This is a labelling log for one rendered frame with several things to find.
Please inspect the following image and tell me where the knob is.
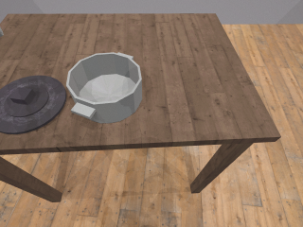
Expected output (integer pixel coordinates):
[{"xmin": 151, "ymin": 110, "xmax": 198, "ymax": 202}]
[{"xmin": 10, "ymin": 87, "xmax": 35, "ymax": 105}]

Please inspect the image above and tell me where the lid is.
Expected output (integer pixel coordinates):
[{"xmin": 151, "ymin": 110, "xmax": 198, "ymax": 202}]
[{"xmin": 0, "ymin": 75, "xmax": 67, "ymax": 134}]

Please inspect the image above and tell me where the table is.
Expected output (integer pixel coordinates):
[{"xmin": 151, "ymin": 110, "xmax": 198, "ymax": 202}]
[{"xmin": 0, "ymin": 13, "xmax": 281, "ymax": 202}]

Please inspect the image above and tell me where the pot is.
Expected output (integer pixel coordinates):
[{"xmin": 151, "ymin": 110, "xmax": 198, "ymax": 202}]
[{"xmin": 66, "ymin": 52, "xmax": 142, "ymax": 124}]

